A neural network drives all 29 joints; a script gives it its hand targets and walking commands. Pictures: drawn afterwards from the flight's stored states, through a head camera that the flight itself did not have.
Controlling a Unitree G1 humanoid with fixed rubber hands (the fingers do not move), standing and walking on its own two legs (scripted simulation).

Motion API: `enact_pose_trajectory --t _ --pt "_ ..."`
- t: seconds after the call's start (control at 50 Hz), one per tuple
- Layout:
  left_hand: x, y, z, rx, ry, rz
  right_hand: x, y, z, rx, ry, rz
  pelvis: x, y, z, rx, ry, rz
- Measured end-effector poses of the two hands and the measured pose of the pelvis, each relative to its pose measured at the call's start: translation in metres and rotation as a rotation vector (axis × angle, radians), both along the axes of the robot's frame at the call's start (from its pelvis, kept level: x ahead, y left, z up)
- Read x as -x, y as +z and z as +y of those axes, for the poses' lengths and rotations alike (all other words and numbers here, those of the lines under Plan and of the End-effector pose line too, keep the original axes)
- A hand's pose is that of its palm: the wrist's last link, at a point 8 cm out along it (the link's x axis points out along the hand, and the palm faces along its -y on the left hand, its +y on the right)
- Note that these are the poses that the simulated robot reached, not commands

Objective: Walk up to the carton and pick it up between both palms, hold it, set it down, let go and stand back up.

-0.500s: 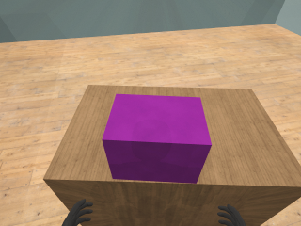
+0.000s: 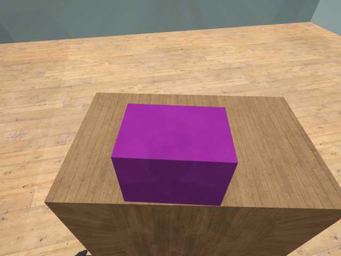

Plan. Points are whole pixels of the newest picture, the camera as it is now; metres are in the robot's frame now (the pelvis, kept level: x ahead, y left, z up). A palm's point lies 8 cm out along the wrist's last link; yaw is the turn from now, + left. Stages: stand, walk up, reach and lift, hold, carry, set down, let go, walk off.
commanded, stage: stand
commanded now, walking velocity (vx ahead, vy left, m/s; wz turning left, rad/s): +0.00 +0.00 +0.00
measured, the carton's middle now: (174, 154) +0.44 +0.01 -0.03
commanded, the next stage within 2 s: none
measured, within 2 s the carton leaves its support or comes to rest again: neither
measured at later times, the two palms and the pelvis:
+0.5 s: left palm out of the picture +0.02 +0.25 -0.13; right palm out of the picture +0.00 -0.24 -0.14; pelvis -0.01 +0.00 +0.00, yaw +0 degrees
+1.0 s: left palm out of the picture -0.04 +0.23 -0.14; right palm out of the picture -0.05 -0.21 -0.15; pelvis -0.02 +0.01 +0.00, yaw +1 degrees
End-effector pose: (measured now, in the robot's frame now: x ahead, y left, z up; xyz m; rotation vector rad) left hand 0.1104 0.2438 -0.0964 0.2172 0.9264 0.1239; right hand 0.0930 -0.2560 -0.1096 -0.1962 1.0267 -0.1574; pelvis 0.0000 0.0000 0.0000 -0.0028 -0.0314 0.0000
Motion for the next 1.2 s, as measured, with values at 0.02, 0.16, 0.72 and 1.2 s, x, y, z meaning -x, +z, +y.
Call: enact_pose_trajectory --t 0.02,0.16,0.72,1.2 --pt "0.005 -0.002 0.001 0.0 0.005 0.016 0.007 -0.002 0.0 -0.004 -0.01 0.02 0.0 0.0 0.0 -0.001 0.001 0.001" --pt "0.028 -0.012 -0.001 0.009 0.028 0.073 0.046 -0.014 0.007 -0.023 -0.038 0.118 0.002 0.001 0.001 -0.004 0.005 0.0" --pt "0.12 -0.037 -0.005 0.037 0.112 0.339 0.129 -0.035 0.035 -0.065 -0.115 0.337 0.02 0.002 0.01 -0.005 0.001 -0.021" --pt "0.154 -0.047 -0.031 0.081 0.146 0.464 0.138 -0.042 0.052 -0.106 -0.1 0.405 0.022 0.001 0.005 -0.007 0.022 -0.013"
